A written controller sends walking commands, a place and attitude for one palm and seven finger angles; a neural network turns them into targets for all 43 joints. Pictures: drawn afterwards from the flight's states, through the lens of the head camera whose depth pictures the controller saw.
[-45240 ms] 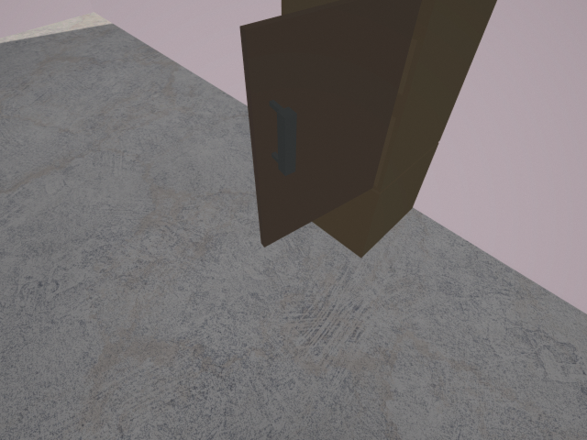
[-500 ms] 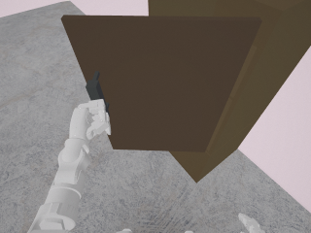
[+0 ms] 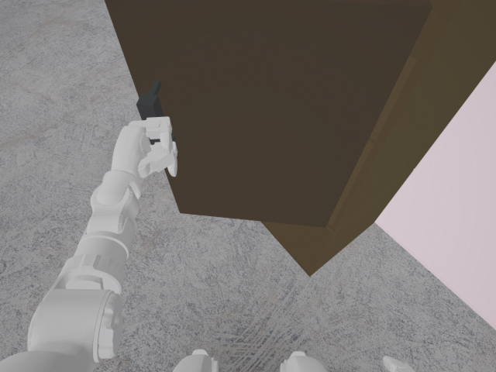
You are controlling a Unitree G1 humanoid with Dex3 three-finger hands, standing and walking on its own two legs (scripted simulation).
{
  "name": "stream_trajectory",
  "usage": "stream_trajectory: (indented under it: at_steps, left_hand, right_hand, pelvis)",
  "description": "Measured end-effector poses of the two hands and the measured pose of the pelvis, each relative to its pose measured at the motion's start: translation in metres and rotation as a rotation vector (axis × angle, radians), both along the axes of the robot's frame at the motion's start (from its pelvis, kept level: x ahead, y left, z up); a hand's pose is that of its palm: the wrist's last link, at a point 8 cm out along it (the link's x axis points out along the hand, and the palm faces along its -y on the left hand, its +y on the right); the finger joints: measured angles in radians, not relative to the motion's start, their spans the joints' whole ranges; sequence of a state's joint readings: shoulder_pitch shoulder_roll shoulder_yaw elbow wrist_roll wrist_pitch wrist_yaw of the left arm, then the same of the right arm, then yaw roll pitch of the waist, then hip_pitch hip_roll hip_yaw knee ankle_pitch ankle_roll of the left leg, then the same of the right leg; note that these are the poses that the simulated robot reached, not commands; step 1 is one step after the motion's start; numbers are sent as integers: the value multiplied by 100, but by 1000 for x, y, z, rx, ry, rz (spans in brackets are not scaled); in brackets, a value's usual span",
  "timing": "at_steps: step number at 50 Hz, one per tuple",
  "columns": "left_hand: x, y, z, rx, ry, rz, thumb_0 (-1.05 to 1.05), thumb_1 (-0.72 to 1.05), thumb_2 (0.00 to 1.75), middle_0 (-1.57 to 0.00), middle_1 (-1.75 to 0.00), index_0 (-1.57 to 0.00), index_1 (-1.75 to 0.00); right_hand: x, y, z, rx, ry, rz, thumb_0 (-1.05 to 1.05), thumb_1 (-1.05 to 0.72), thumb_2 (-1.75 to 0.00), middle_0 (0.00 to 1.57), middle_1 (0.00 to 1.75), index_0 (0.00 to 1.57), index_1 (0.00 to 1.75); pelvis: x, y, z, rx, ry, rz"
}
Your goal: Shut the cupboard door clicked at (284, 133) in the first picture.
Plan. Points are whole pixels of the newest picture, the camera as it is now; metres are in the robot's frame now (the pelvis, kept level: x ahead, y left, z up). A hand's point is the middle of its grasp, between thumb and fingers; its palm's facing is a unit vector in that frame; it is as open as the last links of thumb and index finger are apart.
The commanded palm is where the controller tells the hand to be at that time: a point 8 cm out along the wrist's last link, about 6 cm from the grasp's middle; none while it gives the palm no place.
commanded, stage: push the door shut along its arc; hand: left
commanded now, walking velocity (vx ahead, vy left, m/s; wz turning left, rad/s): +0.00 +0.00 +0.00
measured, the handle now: (161, 123) +0.52 +0.16 +0.09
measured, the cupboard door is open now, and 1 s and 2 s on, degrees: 46 34 23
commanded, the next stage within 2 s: pull the fist back off the door in 1.40 s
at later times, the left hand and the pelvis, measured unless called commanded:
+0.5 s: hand (193, 129) +0.50 +0.10 +0.09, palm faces -0.28 -0.96 -0.04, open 3.1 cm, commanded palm +0.50 +0.13 +0.09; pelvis -0.01 +0.01 -0.02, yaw -1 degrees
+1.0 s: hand (222, 109) +0.55 +0.05 +0.09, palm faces -0.38 -0.92 -0.03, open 3.0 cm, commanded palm +0.56 +0.09 +0.09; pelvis +0.00 +0.00 -0.03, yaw -2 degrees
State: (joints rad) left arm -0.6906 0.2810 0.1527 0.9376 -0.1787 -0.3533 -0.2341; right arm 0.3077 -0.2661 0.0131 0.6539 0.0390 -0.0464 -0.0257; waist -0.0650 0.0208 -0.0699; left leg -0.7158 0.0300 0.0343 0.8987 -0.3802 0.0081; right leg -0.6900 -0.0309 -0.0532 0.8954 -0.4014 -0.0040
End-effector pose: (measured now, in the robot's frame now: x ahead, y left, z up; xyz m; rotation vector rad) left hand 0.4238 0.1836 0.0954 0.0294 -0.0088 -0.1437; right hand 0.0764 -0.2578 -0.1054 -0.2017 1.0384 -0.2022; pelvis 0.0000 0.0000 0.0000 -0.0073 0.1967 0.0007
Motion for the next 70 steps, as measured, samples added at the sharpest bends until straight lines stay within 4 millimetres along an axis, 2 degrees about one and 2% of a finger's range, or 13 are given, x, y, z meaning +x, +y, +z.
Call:
stream_trajectory:
  at_steps: [11,22,40,47,61,70]
  left_hand:
    - [27,-7,-1,6,14,-67,2,90,90,-132,-150,-132,-150]
    - [59,-21,-2,4,29,-111,2,90,90,-131,-150,-131,-150]
    - [116,-75,0,3,48,-216,2,90,90,-130,-150,-130,-150]
    - [123,-76,0,18,64,-233,0,89,92,-130,-150,-130,-150]
    - [136,-82,3,19,76,-287,2,92,96,-130,-150,-130,-150]
    - [145,-90,4,30,67,-310,3,96,99,-130,-150,-130,-150]
  right_hand:
    - [-47,-3,-8,-24,107,-49,1,-91,-90,20,30,20,30]
    - [-75,-2,-14,-40,162,-79,1,-91,-90,20,30,20,30]
    - [-110,3,-24,-14,257,-165,0,-91,-90,20,30,20,30]
    - [-117,2,-26,-1,312,-173,0,-91,-90,20,30,20,30]
    - [-110,-18,-25,-83,304,-142,0,-91,-90,20,30,20,30]
    - [-119,-12,-32,-89,317,-146,0,-91,-90,20,30,20,30]
  pelvis:
    - [-7,5,-8,-9,43,0]
    - [-11,8,-18,-18,98,-3]
    - [-3,5,-29,-12,179,-36]
    - [1,0,-28,-10,187,-35]
    - [-4,-5,-38,-29,221,-13]
    - [-8,-1,-46,-35,245,-12]
